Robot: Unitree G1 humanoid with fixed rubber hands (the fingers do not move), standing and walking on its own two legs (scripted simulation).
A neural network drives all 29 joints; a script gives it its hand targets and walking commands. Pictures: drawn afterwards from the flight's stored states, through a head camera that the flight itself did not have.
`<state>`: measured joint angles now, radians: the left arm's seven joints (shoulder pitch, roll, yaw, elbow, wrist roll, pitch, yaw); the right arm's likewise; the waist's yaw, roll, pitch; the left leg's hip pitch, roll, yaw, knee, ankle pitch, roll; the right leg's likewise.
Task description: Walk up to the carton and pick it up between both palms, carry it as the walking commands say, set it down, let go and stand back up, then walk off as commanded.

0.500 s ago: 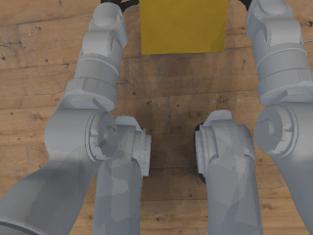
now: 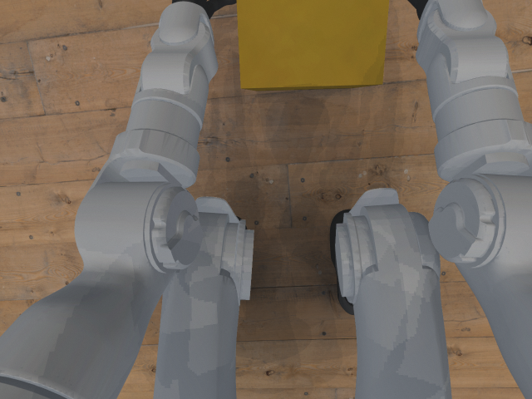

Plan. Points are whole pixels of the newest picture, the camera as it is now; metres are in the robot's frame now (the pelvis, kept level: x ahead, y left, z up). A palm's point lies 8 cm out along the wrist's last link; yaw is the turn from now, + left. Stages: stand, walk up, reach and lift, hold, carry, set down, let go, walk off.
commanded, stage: set down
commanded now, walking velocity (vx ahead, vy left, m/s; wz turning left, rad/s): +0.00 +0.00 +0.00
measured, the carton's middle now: out of the picture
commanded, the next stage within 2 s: let go in 1.88 s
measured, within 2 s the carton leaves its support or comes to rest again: neither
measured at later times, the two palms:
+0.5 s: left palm (161, 16) +0.53 +0.12 -0.18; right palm out of the picture +0.52 -0.22 -0.17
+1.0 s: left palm out of the picture +0.55 +0.11 -0.04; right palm out of the picture +0.53 -0.22 -0.04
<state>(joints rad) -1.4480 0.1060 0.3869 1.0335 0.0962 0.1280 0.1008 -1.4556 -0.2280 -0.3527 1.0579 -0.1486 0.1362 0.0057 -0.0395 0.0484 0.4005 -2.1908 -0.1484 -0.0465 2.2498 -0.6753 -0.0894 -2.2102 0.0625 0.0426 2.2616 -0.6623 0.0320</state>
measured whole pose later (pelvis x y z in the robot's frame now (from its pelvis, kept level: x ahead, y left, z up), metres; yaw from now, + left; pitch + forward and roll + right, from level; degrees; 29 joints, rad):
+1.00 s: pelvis -0.01 +0.00 +0.08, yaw +0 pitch +43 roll +3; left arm -1.35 0.20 0.26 0.93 -0.06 0.15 0.19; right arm -1.40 -0.34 -0.21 1.03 0.06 0.14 -0.07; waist -0.02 0.03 0.15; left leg -2.11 -0.09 -0.03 1.93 -0.57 -0.06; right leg -2.14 0.05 0.04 1.95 -0.54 0.01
